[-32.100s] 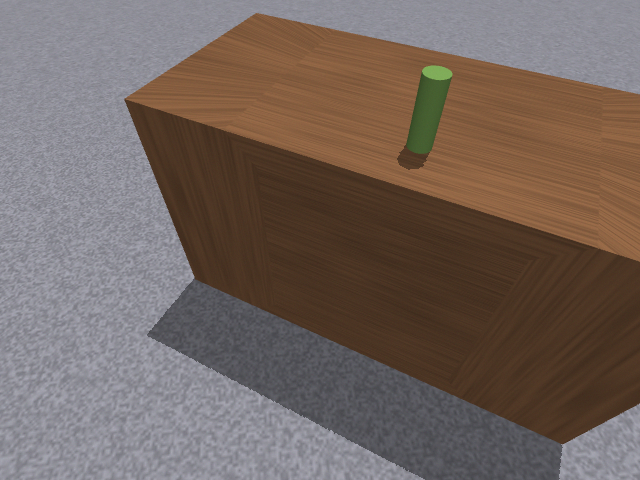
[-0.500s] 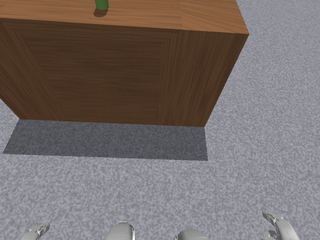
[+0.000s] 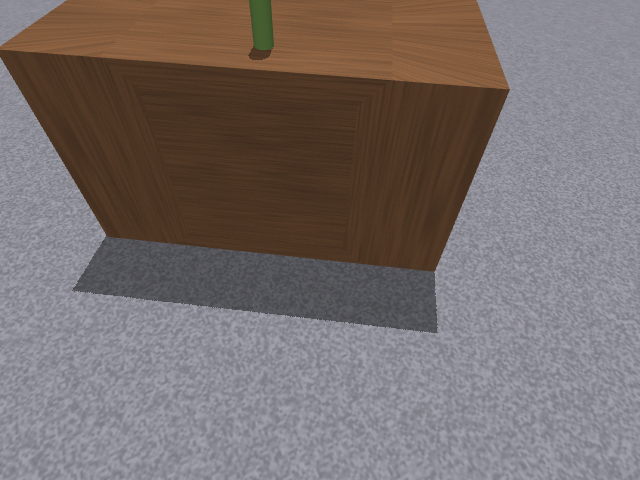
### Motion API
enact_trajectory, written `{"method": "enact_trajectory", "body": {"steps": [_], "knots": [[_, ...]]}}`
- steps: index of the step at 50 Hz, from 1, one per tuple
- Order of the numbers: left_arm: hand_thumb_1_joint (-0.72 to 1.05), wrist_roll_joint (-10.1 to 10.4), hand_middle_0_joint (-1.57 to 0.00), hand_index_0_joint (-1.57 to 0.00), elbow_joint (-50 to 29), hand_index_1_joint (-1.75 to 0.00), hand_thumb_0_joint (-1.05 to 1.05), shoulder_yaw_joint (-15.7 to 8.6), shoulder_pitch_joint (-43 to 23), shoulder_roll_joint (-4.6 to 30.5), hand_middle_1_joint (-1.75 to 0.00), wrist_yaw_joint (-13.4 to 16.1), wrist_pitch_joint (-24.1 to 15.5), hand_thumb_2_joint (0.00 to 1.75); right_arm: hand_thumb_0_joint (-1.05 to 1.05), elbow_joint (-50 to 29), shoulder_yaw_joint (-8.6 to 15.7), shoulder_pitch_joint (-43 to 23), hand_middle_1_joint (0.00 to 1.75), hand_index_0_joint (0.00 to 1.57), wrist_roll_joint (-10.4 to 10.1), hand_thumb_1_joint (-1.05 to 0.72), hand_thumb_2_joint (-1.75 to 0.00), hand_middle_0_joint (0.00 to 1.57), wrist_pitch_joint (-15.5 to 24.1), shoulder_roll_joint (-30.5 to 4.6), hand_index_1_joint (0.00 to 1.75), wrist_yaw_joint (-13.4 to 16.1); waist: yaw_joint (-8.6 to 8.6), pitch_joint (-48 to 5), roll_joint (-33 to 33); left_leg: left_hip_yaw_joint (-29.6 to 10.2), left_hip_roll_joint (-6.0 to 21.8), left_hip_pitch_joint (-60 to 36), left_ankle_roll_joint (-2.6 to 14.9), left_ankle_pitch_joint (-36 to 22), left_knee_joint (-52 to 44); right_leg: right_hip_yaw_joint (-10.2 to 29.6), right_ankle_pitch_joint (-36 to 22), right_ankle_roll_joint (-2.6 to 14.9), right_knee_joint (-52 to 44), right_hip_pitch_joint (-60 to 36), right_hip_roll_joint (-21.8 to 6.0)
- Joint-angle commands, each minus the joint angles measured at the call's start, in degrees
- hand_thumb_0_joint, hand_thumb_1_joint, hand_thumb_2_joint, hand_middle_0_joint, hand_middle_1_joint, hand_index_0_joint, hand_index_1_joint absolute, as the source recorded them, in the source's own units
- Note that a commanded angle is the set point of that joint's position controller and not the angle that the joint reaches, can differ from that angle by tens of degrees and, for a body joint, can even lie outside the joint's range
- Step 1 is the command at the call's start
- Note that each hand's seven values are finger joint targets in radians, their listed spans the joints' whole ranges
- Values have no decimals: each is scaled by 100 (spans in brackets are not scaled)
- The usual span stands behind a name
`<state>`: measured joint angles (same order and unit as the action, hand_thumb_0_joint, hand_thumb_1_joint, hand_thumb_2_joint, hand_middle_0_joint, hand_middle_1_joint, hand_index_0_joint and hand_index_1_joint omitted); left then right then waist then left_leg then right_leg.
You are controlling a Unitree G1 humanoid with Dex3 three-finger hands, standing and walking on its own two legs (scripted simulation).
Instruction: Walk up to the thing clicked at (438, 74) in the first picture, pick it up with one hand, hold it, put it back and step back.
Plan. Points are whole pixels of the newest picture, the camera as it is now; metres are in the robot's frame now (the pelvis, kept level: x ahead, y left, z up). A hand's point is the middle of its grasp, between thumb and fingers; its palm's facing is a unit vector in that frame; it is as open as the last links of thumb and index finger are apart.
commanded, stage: step back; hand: left
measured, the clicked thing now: (261, 14) +1.16 +0.17 +0.07
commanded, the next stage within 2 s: stand in 0.80 s
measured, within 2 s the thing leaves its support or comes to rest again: neither
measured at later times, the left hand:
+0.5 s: hand out of the picture +0.09 +0.27 -0.15, palm faces +0.01 -0.93 -0.36, open 7.4 cm
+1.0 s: hand out of the picture +0.14 +0.25 -0.14, palm faces -0.05 -0.94 -0.33, open 7.4 cm
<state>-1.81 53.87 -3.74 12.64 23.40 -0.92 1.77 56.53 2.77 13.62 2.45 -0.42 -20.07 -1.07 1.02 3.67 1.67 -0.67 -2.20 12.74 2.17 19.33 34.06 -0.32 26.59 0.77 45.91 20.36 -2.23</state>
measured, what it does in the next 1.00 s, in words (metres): stands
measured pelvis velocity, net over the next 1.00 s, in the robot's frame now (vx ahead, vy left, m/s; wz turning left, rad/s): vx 0.04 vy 0.00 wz -0.03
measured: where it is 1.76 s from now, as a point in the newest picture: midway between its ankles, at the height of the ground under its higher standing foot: outside the picture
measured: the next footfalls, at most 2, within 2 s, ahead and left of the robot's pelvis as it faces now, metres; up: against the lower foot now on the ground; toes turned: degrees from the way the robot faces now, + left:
none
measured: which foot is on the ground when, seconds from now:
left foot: down 0.00-1.00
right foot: down 0.00-1.00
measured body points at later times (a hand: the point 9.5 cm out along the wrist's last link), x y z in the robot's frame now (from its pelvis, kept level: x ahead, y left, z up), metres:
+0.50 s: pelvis +0.03 +0.01 +0.00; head +0.04 +0.02 +0.45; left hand +0.09 +0.32 -0.13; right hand +0.12 -0.30 -0.12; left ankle +0.06 +0.13 -0.73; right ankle +0.01 -0.13 -0.73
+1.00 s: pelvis +0.04 +0.00 +0.02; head +0.05 +0.01 +0.47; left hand +0.14 +0.30 -0.11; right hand +0.14 -0.29 -0.11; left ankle +0.06 +0.13 -0.73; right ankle +0.01 -0.13 -0.73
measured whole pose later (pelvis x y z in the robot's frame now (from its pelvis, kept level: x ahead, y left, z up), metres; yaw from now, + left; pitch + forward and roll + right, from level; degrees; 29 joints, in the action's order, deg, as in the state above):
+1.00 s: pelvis +0.04 +0.00 +0.02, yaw -1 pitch -2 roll +0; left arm -0.6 64.0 -0.1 4.0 20.3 -0.6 -1.2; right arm 64.1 1.2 1.8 0.6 0.6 -19.2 -0.9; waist -0.1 3.6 0.7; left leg 1.6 1.3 8.7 -0.7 9.7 20.7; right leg 0.3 13.4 -1.4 20.3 4.7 -1.5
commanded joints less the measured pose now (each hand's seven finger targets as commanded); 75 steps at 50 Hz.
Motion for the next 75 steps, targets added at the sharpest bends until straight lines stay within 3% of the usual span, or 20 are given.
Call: {"method": "enact_trajectory", "body": {"steps": [1,4,7,9,10,13,16,19,20,21,22,23,26,29,33,43,54,59,69,75], "knots": [[90,81,-20,-20,-382,-30,0,-277,-330,1012,-30,11,-268,90,0,-502,318,-637,30,20,-13,-90,-90,20,339,-1583,30,141,-16,259,-931,-1831,1489,397,760,1498,-1997,190,-133,31,-39,325,-68],[90,43,-20,-20,-222,-30,0,-289,-206,949,-30,-2,-341,90,0,-471,376,-571,30,20,19,-90,-90,20,250,-1617,30,69,-124,12,-1201,-1447,1378,260,727,1333,-1736,-138,-113,-16,-959,-265,161],[90,-27,-20,-20,32,-30,0,-305,164,890,-30,104,-462,90,0,-508,256,-655,30,20,-98,-90,-90,20,137,-1247,30,64,194,-135,-654,-787,1000,1045,283,471,-638,-47,-919,123,-2365,-1825,271],[90,-65,-20,-20,84,-30,0,-461,430,1648,-30,155,-524,90,0,-642,181,-764,30,20,-113,-90,-90,20,135,-988,30,106,358,-75,752,-223,-19,2133,-97,1320,1266,2937,778,989,-3298,-1811,-1635],[90,-60,-20,-20,-70,-30,0,-472,133,1680,-30,141,-545,90,0,-559,267,-680,30,20,-72,-90,-90,20,138,-1247,30,145,253,172,347,-616,230,1958,-147,1439,1735,3221,556,1367,-3273,-1267,-2113],[90,-1,-20,-20,-172,-30,0,-377,-185,1369,-30,171,-607,90,0,-400,266,-438,30,20,-119,-90,-90,20,196,-1201,30,115,70,129,176,-754,426,1583,-158,846,1580,1995,-948,1102,-2954,-1124,-1602],[90,-12,-20,-20,-211,-30,0,-308,-486,1314,-30,139,-577,90,0,-274,246,-279,30,20,-104,-90,-90,20,233,-1089,30,66,-16,-185,566,-95,420,711,-234,644,603,1095,-2070,993,-2571,-793,-1304],[90,83,-20,-20,-216,-30,0,-172,-536,1154,-30,130,-457,90,0,-128,248,-187,30,20,-87,-90,-90,20,263,-970,30,113,-188,-417,462,210,179,-359,-190,-872,-858,494,-3294,584,-1597,-515,-860],[90,102,-20,-20,-228,-30,0,-102,-508,986,-30,129,-419,90,0,-109,295,-170,30,20,-61,-90,-90,20,285,-1100,30,147,-212,-530,243,-139,423,-714,-74,-1516,-939,369,-3211,360,-1281,-306,-676],[90,166,-20,-20,-247,-30,0,-44,-440,794,-30,128,-378,90,0,-153,315,-288,30,20,-38,-90,-90,20,315,-1349,30,185,-119,-722,-385,-1141,1238,-753,182,-1895,-1117,215,-2480,83,-985,-138,-282],[90,228,-20,-20,-128,-30,0,-96,-398,910,-30,146,-314,90,0,-233,324,-627,30,20,-122,-90,-90,20,306,-1661,30,180,19,-716,-656,-1626,1768,18,725,-1457,-1218,-40,-803,3,-758,-604,81],[90,188,-20,-20,-26,-30,0,-85,-391,936,-30,158,-284,90,0,-238,323,-853,30,20,-125,-90,-90,20,285,-1695,30,166,40,-565,-730,-1659,1885,409,873,-1016,-1337,-12,-191,51,-874,-923,64],[90,125,-20,-20,219,-30,0,-55,-229,942,-30,155,-345,90,0,-201,205,-1234,30,20,-119,-90,-90,20,240,-1446,30,165,160,-436,-922,-987,1381,415,300,-1078,-1148,172,-1188,141,-1727,-1142,-111],[90,135,-20,-20,305,-30,0,-75,-489,1075,-30,134,-403,90,0,-43,132,-1177,30,20,-158,-90,-90,20,243,-1238,30,164,-7,-584,-572,-540,978,134,-12,-1391,-942,507,-2157,196,-1983,-1264,-356],[90,146,-20,-20,398,-30,0,-43,-668,1058,-30,167,-415,90,0,109,120,-1298,30,20,-180,-90,-90,20,248,-1174,30,162,-30,-806,-364,-341,998,-402,17,-2389,-864,466,-2877,150,-2130,-1319,-410],[90,174,-20,-20,644,-30,0,103,-948,897,-30,144,-414,90,0,360,50,-1449,30,20,-221,-90,-90,20,254,-1082,30,119,-106,-639,-176,-368,1006,-918,-77,-2528,-1386,496,-2880,2,-2709,-1326,-488],[90,140,-20,-20,773,-30,0,113,-1086,927,-30,138,-419,90,0,523,23,-1421,30,20,-208,-90,-90,20,235,-1128,30,99,-131,-546,-206,-297,966,-799,-165,-1615,-1794,541,-2162,-23,-3105,-1429,-538],[90,147,-20,-20,789,-30,0,129,-999,912,-30,130,-439,90,0,561,7,-1359,30,20,-214,-90,-90,20,260,-1148,30,98,-110,-687,-240,-308,1011,-886,-163,-2053,-1748,528,-2587,-16,-3058,-1548,-578],[90,131,-20,-20,814,-30,0,151,-922,895,-30,120,-385,90,0,642,-19,-1174,30,20,-201,-90,-90,20,229,-1192,30,97,-144,-330,-165,-347,970,-665,-193,-1135,-1931,520,-1608,-14,-3246,-1170,-493],[90,145,-20,-20,772,-30,0,147,-927,963,-30,116,-400,90,0,642,-40,-1056,30,20,-189,-90,-90,20,237,-1167,30,94,-170,-476,-108,-348,994,-730,-167,-1414,-1874,552,-1881,6,-3177,-1269,-534]]}}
